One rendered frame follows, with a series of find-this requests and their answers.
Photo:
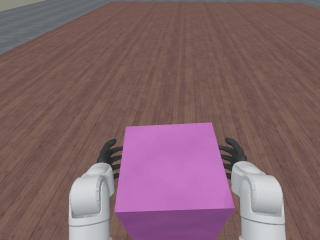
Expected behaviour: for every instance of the robot left hand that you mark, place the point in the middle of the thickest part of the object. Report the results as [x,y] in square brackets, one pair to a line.
[105,156]

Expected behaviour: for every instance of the left robot forearm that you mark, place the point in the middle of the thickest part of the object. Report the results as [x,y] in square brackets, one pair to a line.
[89,204]

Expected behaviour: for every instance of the carton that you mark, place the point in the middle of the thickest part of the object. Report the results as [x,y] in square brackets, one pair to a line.
[172,183]

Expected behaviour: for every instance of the robot right hand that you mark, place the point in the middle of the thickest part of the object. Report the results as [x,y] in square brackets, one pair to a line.
[237,155]

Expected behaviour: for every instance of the right robot forearm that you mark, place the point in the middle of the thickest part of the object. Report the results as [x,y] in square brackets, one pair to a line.
[261,203]

